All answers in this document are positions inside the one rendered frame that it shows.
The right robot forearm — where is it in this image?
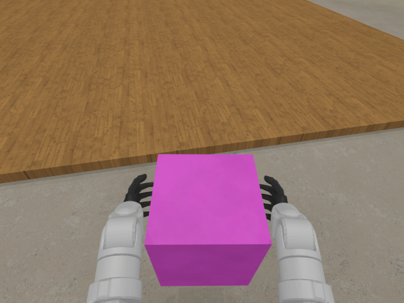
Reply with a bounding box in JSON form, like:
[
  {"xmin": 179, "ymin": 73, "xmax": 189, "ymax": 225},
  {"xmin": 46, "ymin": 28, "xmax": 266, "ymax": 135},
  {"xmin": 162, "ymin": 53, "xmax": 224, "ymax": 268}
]
[{"xmin": 271, "ymin": 203, "xmax": 335, "ymax": 303}]

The carton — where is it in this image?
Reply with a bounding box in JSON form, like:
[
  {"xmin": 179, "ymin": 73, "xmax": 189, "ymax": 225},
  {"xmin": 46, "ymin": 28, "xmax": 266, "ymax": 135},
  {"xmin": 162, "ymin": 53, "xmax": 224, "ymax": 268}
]
[{"xmin": 145, "ymin": 154, "xmax": 272, "ymax": 286}]

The robot left hand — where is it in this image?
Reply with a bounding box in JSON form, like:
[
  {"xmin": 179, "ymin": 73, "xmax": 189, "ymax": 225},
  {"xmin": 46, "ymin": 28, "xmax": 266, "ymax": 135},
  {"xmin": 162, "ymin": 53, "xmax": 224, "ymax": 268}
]
[{"xmin": 124, "ymin": 174, "xmax": 154, "ymax": 217}]

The robot right hand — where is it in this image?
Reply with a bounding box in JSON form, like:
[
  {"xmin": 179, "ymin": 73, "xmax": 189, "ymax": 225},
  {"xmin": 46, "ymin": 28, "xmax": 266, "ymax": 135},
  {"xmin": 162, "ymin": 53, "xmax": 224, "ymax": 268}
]
[{"xmin": 259, "ymin": 175, "xmax": 288, "ymax": 221}]

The left robot forearm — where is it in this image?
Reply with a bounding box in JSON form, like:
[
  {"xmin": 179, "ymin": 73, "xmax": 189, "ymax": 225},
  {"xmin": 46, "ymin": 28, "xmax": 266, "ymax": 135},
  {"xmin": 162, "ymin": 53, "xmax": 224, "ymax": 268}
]
[{"xmin": 86, "ymin": 201, "xmax": 144, "ymax": 303}]

